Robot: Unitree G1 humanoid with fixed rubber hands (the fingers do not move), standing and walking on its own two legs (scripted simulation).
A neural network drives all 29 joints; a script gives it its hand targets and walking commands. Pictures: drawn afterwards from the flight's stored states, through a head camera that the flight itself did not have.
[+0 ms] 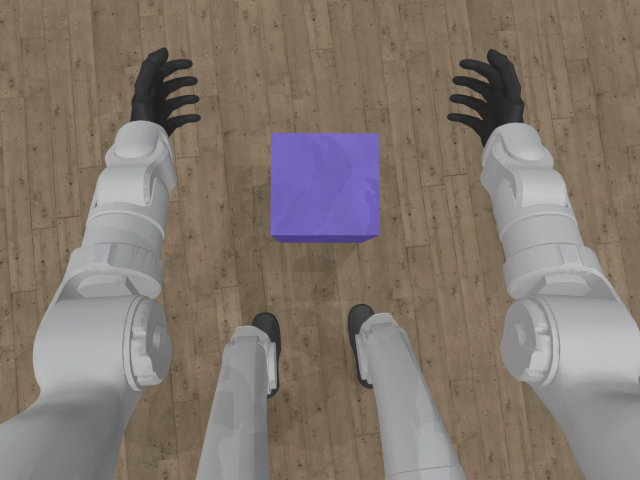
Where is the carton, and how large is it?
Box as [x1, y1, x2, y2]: [271, 133, 379, 242]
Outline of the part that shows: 271,133 271,235 280,242 361,242 379,234 378,134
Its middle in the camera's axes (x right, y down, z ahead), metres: +0.01 -0.10 +0.86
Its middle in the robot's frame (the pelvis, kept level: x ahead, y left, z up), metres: +0.49 -0.05 -0.52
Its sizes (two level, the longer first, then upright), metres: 0.210 0.200 0.250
